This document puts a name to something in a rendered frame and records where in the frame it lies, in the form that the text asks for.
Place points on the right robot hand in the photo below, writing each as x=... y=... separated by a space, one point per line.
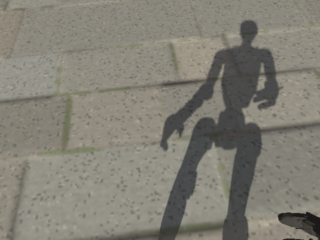
x=307 y=222

